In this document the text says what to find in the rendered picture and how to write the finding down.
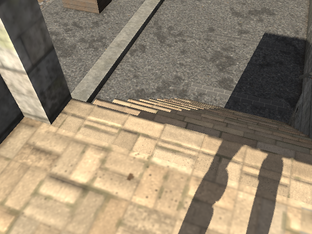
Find stairs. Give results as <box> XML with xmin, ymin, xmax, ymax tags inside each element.
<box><xmin>93</xmin><ymin>97</ymin><xmax>312</xmax><ymax>163</ymax></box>

